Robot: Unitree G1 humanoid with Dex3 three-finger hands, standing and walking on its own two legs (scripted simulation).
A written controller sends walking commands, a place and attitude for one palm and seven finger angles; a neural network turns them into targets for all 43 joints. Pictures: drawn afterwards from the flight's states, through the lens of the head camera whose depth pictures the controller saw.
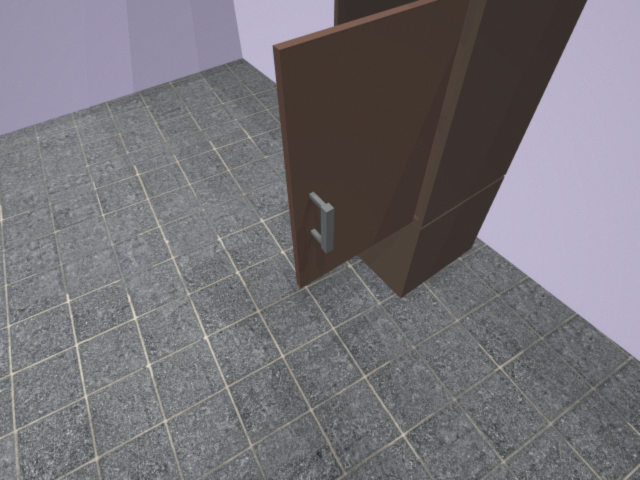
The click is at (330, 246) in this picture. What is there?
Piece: cupboard door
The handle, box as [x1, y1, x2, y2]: [309, 192, 333, 253]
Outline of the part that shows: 312,192 309,194 309,196 321,209 321,234 320,235 314,229 311,230 311,233 321,244 322,249 326,253 332,249 333,207 328,203 326,204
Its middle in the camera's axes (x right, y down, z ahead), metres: +0.00 -0.03 +0.78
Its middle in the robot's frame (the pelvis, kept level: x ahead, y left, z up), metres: +0.60 +0.03 -0.11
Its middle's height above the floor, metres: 0.67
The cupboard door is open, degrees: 89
